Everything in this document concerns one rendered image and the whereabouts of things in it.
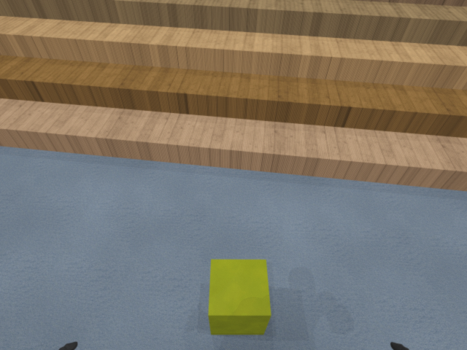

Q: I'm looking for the carton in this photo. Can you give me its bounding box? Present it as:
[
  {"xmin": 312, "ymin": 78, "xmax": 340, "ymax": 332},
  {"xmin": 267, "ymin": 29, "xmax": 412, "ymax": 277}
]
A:
[{"xmin": 208, "ymin": 260, "xmax": 271, "ymax": 335}]

